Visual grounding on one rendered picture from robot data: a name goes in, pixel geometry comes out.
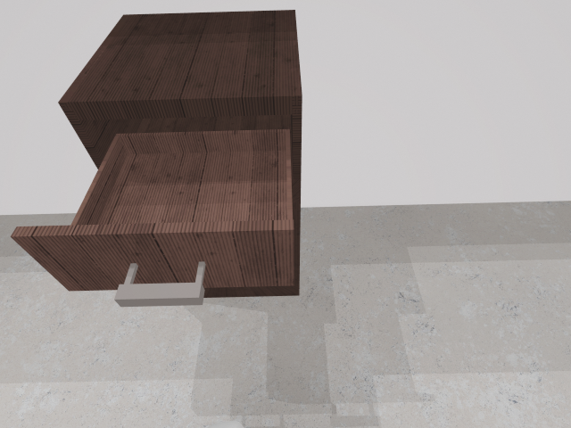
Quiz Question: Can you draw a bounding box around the drawer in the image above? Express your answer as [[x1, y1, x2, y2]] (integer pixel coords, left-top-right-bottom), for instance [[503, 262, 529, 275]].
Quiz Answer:
[[11, 129, 294, 291]]

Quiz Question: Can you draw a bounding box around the handle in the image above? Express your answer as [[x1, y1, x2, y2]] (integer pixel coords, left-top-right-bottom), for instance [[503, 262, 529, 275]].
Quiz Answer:
[[114, 261, 206, 307]]

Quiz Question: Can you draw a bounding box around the cabinet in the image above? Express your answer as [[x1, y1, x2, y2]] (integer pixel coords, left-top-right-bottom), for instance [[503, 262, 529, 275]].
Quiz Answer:
[[58, 10, 302, 298]]

